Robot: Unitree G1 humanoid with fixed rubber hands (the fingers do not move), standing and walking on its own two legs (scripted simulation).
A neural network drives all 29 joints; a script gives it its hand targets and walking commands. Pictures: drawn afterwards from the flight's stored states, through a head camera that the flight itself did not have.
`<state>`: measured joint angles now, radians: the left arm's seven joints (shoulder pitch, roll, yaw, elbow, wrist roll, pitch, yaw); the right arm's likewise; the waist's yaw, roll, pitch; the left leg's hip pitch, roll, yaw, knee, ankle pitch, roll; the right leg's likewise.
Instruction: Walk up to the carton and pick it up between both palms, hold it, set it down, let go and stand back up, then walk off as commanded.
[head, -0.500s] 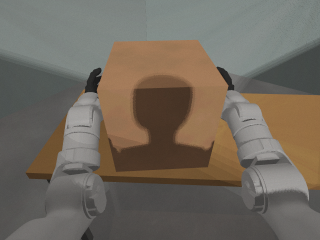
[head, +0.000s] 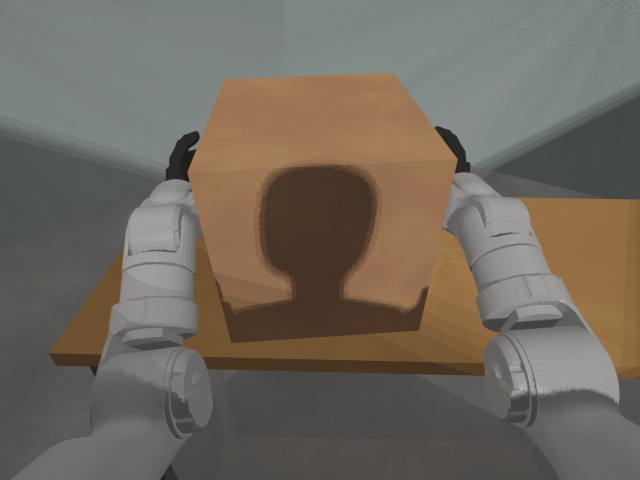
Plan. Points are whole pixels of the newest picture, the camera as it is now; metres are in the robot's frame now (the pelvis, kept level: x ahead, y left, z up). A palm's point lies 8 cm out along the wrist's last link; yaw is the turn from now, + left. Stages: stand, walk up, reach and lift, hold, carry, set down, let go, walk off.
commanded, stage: hold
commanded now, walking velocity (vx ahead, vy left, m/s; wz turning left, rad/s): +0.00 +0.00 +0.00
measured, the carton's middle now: (317, 199) +0.40 +0.03 +0.22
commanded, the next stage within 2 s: none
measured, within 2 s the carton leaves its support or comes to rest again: neither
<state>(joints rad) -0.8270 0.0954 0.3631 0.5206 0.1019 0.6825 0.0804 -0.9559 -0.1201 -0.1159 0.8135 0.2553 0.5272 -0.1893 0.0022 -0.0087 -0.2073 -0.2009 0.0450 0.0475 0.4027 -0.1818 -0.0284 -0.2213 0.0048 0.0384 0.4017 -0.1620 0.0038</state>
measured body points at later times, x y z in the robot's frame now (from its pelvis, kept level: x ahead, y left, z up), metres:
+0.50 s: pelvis +0.00 +0.00 +0.00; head -0.08 +0.00 +0.44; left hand +0.38 +0.19 +0.26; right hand +0.40 -0.14 +0.26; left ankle +0.02 +0.13 -0.74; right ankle +0.03 -0.12 -0.74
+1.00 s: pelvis +0.00 +0.00 +0.00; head -0.09 +0.00 +0.44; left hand +0.38 +0.19 +0.26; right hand +0.39 -0.15 +0.27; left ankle +0.02 +0.13 -0.74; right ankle +0.03 -0.12 -0.74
